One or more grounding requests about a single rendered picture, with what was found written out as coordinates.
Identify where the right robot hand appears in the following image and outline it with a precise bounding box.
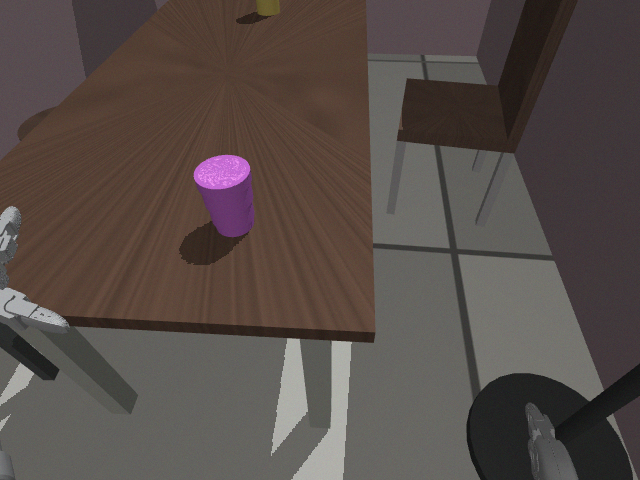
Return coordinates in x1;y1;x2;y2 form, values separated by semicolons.
525;402;579;480

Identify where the coat stand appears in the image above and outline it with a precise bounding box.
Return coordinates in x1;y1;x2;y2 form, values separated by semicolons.
466;364;640;480

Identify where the left robot arm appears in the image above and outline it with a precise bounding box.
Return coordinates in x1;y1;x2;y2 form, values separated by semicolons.
0;442;16;480

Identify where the table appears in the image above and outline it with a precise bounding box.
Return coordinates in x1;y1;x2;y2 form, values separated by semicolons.
0;0;376;429

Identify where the left robot hand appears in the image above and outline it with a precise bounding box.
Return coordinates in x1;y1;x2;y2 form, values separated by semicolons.
0;206;70;334

